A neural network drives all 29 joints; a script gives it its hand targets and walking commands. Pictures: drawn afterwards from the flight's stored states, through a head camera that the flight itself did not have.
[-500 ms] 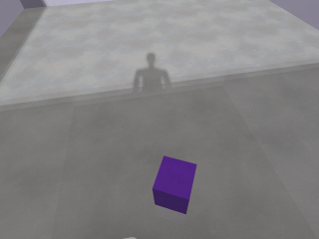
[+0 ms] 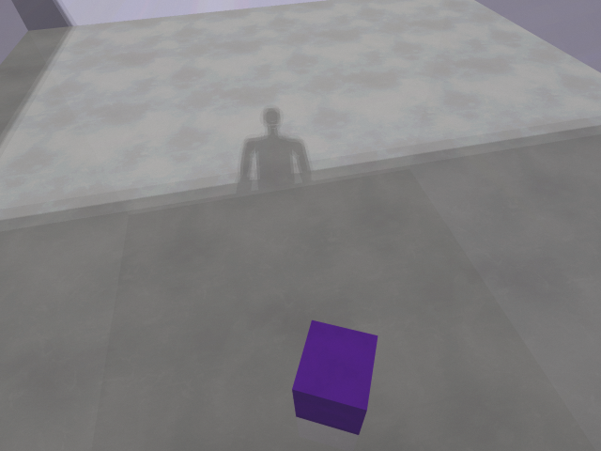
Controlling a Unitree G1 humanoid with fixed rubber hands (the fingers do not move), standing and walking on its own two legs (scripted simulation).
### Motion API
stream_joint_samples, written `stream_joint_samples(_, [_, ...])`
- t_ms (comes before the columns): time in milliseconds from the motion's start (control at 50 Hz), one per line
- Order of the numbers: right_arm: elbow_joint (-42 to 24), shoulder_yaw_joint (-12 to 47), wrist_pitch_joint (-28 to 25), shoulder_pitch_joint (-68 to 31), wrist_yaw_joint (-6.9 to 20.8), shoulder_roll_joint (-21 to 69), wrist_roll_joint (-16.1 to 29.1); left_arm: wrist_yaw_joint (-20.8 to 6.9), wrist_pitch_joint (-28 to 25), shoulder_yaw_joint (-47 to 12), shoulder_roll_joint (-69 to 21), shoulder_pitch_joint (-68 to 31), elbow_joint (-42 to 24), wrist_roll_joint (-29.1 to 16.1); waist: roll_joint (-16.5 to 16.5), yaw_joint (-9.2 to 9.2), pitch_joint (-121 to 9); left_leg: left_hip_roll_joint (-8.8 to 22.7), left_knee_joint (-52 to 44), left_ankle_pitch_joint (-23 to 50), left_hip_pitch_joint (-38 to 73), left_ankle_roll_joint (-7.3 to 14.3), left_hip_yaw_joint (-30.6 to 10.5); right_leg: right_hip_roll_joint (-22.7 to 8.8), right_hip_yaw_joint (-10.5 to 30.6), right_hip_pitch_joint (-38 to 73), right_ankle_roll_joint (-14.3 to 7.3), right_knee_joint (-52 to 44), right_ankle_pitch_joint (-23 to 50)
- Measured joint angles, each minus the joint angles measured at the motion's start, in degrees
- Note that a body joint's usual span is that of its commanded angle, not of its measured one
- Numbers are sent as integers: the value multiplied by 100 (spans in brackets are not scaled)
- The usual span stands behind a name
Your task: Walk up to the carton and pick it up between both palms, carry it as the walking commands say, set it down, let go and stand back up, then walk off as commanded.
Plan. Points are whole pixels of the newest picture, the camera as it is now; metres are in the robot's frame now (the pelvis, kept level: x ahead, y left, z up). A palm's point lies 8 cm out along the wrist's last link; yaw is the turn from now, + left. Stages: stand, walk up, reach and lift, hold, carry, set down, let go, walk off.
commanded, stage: walk up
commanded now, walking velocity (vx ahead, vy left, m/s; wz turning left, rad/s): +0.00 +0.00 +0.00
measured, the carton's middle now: (335, 377) +0.46 -0.06 -0.65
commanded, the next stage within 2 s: none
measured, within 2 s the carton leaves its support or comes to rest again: neither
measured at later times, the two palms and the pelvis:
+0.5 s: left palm out of the picture +0.10 +0.21 -0.13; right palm out of the picture -0.03 -0.26 -0.16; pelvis +0.04 -0.03 -0.01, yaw -7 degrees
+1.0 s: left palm out of the picture +0.10 +0.24 -0.15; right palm out of the picture -0.01 -0.20 -0.15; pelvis +0.06 +0.01 +0.00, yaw -10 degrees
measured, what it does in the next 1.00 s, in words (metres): steps on the spot: left foot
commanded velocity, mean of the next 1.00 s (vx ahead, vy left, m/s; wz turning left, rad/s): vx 0.05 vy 0.01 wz -0.15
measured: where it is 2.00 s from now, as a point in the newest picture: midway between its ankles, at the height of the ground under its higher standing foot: outside the picture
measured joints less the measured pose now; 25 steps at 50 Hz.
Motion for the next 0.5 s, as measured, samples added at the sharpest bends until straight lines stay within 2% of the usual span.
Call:
stream_joint_samples(160, [233,18,-77,77,-11,28,-18,10,-78,6,-44,81,213,-6,-22,12,65,37,-170,57,142,-17,-8,56,-18,180,-6,-255,107])
stream_joint_samples(220, [103,-67,-76,157,11,-52,-90,-90,42,87,61,320,129,66,-92,83,-45,74,266,-637,-51,7,183,62,195,-196,-27,339,-495])
stream_joint_samples(280, [11,-151,-149,285,-52,-188,-132,-161,92,120,185,402,96,115,-76,36,-54,143,277,-352,-34,48,378,32,258,-659,26,1321,-924])
stream_joint_samples(340, [99,-179,-138,472,-86,-285,-177,-191,55,140,247,343,-51,152,38,-8,-46,254,337,-430,51,-56,479,-46,208,-989,31,2056,-1080])
stream_joint_samples(380, [186,-181,-107,536,-101,-285,-164,-170,-8,123,283,248,-182,147,98,4,21,346,432,-564,98,-159,515,-67,140,-874,42,1556,-800])
stream_joint_samples(400, [208,-183,-93,555,-98,-257,-136,-143,-46,118,318,211,-242,121,79,17,63,380,561,-654,86,-210,543,-95,73,-757,34,1150,-284])
stream_joint_samples(420, [205,-192,-78,566,-90,-224,-99,-111,-87,124,352,176,-291,101,53,14,94,424,828,-760,-24,-234,539,-93,30,-663,-20,956,-198])
stream_joint_samples(440, [186,-195,-42,536,-88,-217,-66,-81,-115,130,338,120,-307,90,80,22,131,444,1251,-1031,-216,-253,410,-52,7,-680,-75,989,-306])
stream_joint_samples(500, [97,-184,88,352,-101,-217,-25,-14,-138,113,225,28,-304,78,56,60,191,210,2491,-1650,-790,-292,-20,-37,34,-551,-152,762,-349])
